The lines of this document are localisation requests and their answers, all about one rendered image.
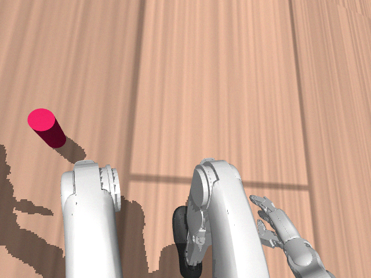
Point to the right robot foot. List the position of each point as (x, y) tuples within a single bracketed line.
[(180, 232)]

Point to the can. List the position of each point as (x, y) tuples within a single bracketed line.
[(44, 123)]

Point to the right robot arm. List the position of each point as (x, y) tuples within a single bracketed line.
[(303, 260)]

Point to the right robot hand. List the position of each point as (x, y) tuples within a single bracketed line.
[(278, 220)]

